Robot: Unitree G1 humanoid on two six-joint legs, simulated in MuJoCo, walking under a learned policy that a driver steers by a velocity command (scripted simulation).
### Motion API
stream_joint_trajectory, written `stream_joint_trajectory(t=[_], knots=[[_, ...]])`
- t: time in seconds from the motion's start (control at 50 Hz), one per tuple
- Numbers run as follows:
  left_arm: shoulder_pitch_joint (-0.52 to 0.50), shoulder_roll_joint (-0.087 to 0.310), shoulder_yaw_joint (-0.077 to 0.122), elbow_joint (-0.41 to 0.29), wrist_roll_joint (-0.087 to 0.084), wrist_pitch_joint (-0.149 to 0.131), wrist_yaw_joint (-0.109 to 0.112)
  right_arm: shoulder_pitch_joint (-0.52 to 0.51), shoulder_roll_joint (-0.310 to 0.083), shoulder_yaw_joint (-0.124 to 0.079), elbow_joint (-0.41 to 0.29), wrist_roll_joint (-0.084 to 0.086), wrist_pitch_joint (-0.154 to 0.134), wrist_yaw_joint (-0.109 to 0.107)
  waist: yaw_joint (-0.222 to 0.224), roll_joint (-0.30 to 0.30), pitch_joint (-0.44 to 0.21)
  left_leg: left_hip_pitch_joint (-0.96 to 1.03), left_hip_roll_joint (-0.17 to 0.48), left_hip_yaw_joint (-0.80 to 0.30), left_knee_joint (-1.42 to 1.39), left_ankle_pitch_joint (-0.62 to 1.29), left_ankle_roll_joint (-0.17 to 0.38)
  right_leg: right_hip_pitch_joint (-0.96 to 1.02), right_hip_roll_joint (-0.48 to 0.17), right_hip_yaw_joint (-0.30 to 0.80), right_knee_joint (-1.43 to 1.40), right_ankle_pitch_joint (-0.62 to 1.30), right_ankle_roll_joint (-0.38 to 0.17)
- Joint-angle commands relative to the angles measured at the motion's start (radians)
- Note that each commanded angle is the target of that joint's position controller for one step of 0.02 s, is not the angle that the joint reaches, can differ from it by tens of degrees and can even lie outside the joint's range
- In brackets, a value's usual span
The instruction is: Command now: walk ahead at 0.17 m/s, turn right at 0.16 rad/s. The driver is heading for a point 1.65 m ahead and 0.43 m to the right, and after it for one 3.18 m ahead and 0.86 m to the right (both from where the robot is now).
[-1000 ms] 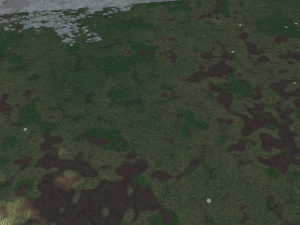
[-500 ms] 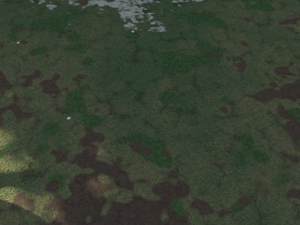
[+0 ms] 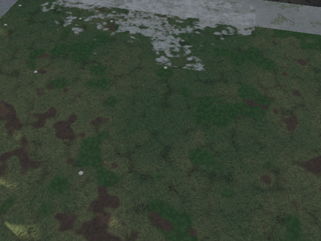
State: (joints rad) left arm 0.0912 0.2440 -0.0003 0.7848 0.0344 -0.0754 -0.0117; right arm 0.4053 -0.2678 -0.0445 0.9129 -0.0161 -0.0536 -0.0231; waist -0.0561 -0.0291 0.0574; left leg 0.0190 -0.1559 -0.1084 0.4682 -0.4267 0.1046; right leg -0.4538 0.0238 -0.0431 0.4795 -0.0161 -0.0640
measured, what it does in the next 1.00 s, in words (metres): steps on the spot, turning right: left foot, then right foot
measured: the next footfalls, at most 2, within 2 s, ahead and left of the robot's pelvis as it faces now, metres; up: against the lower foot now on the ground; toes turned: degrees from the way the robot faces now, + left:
left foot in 0.54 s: +0.15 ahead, +0.10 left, +0.00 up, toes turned -23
right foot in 1.00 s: +0.03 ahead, -0.07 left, +0.00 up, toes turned -27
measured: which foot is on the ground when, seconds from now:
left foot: down 0.00-0.00, up 0.02-0.52, down 0.54-1.00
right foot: down 0.00-0.54, up 0.56-0.98, down 1.00-1.00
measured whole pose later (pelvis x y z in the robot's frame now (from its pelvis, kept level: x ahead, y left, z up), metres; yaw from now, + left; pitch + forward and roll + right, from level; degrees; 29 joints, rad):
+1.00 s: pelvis +0.06 +0.02 +0.01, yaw -28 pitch +0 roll +0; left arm 0.15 0.26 0.04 0.80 0.01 0.06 0.00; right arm 0.27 -0.27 -0.03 0.82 -0.02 0.01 -0.01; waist -0.03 0.01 0.05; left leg -0.24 0.03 0.08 0.54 -0.29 0.02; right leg -0.17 0.04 0.01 0.45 -0.26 -0.01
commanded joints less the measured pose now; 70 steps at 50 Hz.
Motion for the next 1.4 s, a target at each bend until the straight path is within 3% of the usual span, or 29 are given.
stream_joint_trajectory(t=[0.02,0.04,0.08,0.12,0.18,0.32,0.44,0.5,0.52,0.54,0.56,0.58,0.6,0.64,0.76,0.94,0.98,1.0,1.02,1.04,1.08,1.16,1.22,1.26,1.3,1.34,1.36,1.38,1.4], knots=[[0.330,0.259,0.070,0.051,-0.004,-0.011,0.013,0.199,-0.026,-0.005,-0.045,0.044,-0.011,-0.004,0.058,-0.245,-0.392,-0.400,0.012,0.078,0.775,-0.156,-0.097,0.758,-0.458,0.528,0.069,1.050,-0.303],[0.302,0.200,0.067,0.029,-0.046,0.007,0.000,0.158,-0.122,-0.015,-0.028,0.001,0.002,-0.008,0.069,-0.071,-0.411,-0.448,0.039,0.034,0.829,-0.135,-0.086,0.694,-0.411,0.591,-0.013,0.957,-0.313],[0.149,0.137,0.057,-0.007,-0.044,0.025,0.000,-0.026,-0.121,-0.014,-0.068,-0.022,0.012,-0.001,0.055,0.020,-0.192,-0.527,0.104,0.029,0.822,-0.023,-0.094,0.469,-0.302,0.431,-0.100,0.630,-0.254],[0.154,0.128,0.056,0.009,-0.044,0.038,0.009,-0.061,-0.104,-0.010,-0.091,-0.024,0.040,0.008,0.032,-0.009,-0.125,-0.489,0.139,0.039,0.739,0.023,-0.111,0.325,-0.223,0.352,-0.159,0.508,-0.202],[0.159,0.153,0.071,0.012,-0.029,0.050,0.005,-0.047,-0.076,-0.003,-0.093,-0.018,0.072,0.004,0.016,-0.034,-0.149,-0.434,0.131,0.060,0.660,0.025,-0.133,0.238,-0.177,0.328,-0.180,0.362,-0.180],[0.180,0.185,0.102,-0.004,-0.017,0.097,0.012,-0.205,-0.087,-0.005,-0.145,-0.010,0.097,-0.013,0.074,-0.098,-0.101,-0.497,0.139,0.052,0.456,0.053,-0.149,0.178,-0.137,0.469,-0.267,-0.329,-0.141],[0.170,0.190,0.117,-0.014,-0.008,0.117,0.009,-0.224,-0.081,0.003,-0.165,0.011,0.073,-0.025,0.089,-0.108,-0.096,-0.411,0.097,0.039,0.275,0.017,-0.119,0.193,-0.130,0.560,-0.236,-0.287,-0.126],[0.129,0.187,0.120,-0.023,-0.016,0.127,0.005,-0.130,-0.083,0.005,-0.152,0.021,0.053,-0.034,0.039,-0.113,-0.096,-0.241,0.070,0.044,0.026,0.059,-0.080,0.145,-0.101,0.588,-0.207,-0.246,-0.080],[0.115,0.177,0.117,-0.029,-0.027,0.127,0.007,-0.089,-0.098,0.000,-0.144,0.016,0.046,-0.042,0.015,-0.091,-0.089,-0.146,0.094,0.031,-0.126,0.121,-0.065,0.088,-0.059,0.564,-0.180,-0.325,-0.032],[0.155,0.125,0.105,-0.036,-0.038,0.124,0.010,-0.113,-0.178,-0.018,-0.159,0.003,0.042,-0.051,0.051,0.060,-0.089,-0.090,0.270,-0.150,-0.261,0.022,-0.024,0.009,0.034,0.460,-0.032,-0.483,0.030],[0.161,0.107,0.106,-0.054,-0.044,0.116,0.016,-0.208,-0.261,-0.033,-0.206,-0.010,0.048,-0.049,0.068,0.253,-0.066,-0.129,0.518,-0.433,-0.336,0.001,0.075,-0.126,0.196,0.203,0.237,-0.523,0.066],[0.146,0.195,0.124,-0.037,-0.002,0.112,0.019,-0.237,-0.224,-0.028,-0.204,-0.022,0.053,-0.042,0.078,0.139,-0.035,-0.247,0.536,-0.366,-0.284,0.197,0.129,-0.099,0.109,0.176,0.437,-0.509,0.079],[0.166,0.194,0.129,-0.024,-0.001,0.113,0.013,-0.263,-0.156,-0.010,-0.216,-0.014,0.051,-0.037,0.105,0.101,-0.042,-0.276,0.480,-0.271,-0.244,0.345,0.120,-0.051,0.095,0.173,0.530,-0.468,0.078],[0.214,0.172,0.126,0.001,0.000,0.130,0.002,-0.299,-0.118,0.001,-0.230,-0.006,0.047,-0.033,0.129,0.135,-0.053,-0.228,0.374,-0.097,-0.196,0.489,0.074,-0.067,0.086,0.146,0.670,-0.393,0.090],[0.107,0.135,0.099,-0.035,-0.018,0.151,-0.019,-0.117,-0.143,-0.015,-0.190,-0.008,0.048,-0.025,0.023,0.175,-0.077,-0.001,0.386,-0.031,-0.113,0.762,0.106,-0.142,0.062,0.117,0.575,-0.416,0.135],[0.108,0.093,0.060,-0.024,-0.037,0.144,0.006,-0.148,-0.169,-0.028,-0.150,-0.006,0.055,0.008,0.046,0.217,-0.103,-0.110,0.389,-0.003,-0.035,0.784,0.100,0.208,0.043,0.012,0.055,-0.368,0.063],[0.140,0.111,0.055,-0.005,-0.019,0.122,0.017,-0.135,-0.147,-0.023,-0.135,0.002,0.060,0.007,0.071,0.142,-0.113,-0.235,0.358,0.025,0.020,0.615,0.008,0.422,-0.019,0.086,-0.232,-0.092,0.034],[0.158,0.175,0.059,-0.012,0.002,0.106,0.024,-0.101,-0.079,-0.004,-0.156,-0.003,0.058,0.013,0.051,-0.057,-0.168,-0.369,0.290,0.090,0.152,0.297,-0.052,0.567,-0.243,0.333,-0.263,0.020,0.003],[0.105,0.208,0.060,-0.008,-0.013,0.100,0.031,-0.125,-0.032,0.012,-0.163,0.010,0.070,0.001,0.048,-0.197,-0.098,-0.370,0.187,0.137,0.130,-0.084,-0.081,0.386,-0.371,0.406,-0.203,0.284,-0.126],[0.092,0.151,0.047,-0.005,-0.013,0.091,0.030,-0.149,-0.084,0.001,-0.145,0.006,0.084,-0.008,0.069,-0.128,-0.071,-0.341,0.203,0.096,0.215,-0.115,-0.089,0.358,-0.347,0.381,-0.198,0.265,-0.172],[0.036,0.102,0.024,0.006,-0.009,0.085,0.038,-0.152,-0.091,-0.006,-0.120,0.011,0.091,-0.002,0.041,-0.109,-0.033,-0.353,0.192,0.080,0.226,-0.054,-0.094,0.343,-0.262,0.295,-0.210,0.206,-0.133],[0.047,0.096,0.013,0.049,-0.019,0.076,0.050,-0.090,-0.055,0.003,-0.052,0.005,0.089,0.006,0.033,-0.098,-0.075,-0.268,0.173,0.098,0.180,0.020,-0.119,0.362,-0.203,0.182,-0.164,0.324,-0.099],[0.043,0.149,0.033,0.065,-0.020,0.085,0.058,-0.134,-0.076,-0.003,-0.057,0.011,0.090,0.002,0.048,-0.103,-0.048,-0.270,0.155,0.117,0.131,0.055,-0.116,0.339,-0.214,0.180,-0.130,0.233,-0.102],[0.068,0.191,0.056,0.072,-0.024,0.097,0.057,-0.133,-0.073,-0.002,-0.057,-0.003,0.084,0.005,0.061,-0.114,-0.055,-0.266,0.130,0.161,0.114,0.056,-0.092,0.315,-0.218,0.217,-0.175,-0.222,-0.104],[0.085,0.195,0.070,0.073,-0.019,0.107,0.053,-0.156,-0.071,-0.006,-0.071,-0.021,0.077,0.021,0.071,-0.119,0.026,-0.299,0.133,0.160,0.135,-0.028,-0.049,0.228,-0.250,0.293,-0.237,-0.680,-0.121],[0.039,0.171,0.073,0.054,-0.014,0.103,0.045,-0.080,-0.044,-0.003,-0.052,-0.016,0.064,0.034,0.021,-0.071,0.074,-0.222,0.141,0.128,0.065,-0.058,0.009,0.110,-0.254,0.286,-0.200,-0.759,-0.117],[-0.037,0.141,0.066,0.015,-0.019,0.097,0.038,0.013,-0.075,-0.015,-0.019,-0.009,0.056,0.034,-0.025,0.035,0.080,-0.154,0.183,0.006,-0.038,-0.141,0.062,0.007,-0.187,0.197,-0.097,-0.740,-0.075],[-0.151,0.097,0.054,-0.045,-0.022,0.085,0.030,0.128,-0.130,-0.033,0.016,-0.001,0.043,0.031,-0.078,0.205,0.095,-0.086,0.327,-0.323,-0.233,-0.357,0.143,-0.146,-0.040,0.035,0.160,-0.625,-0.005],[-0.208,0.082,0.048,-0.080,-0.011,0.068,0.024,0.186,-0.182,-0.046,0.032,-0.005,0.032,0.033,-0.105,0.302,0.121,0.011,0.469,-0.615,-0.378,-0.369,0.195,-0.311,0.051,0.002,0.347,-0.559,0.015]])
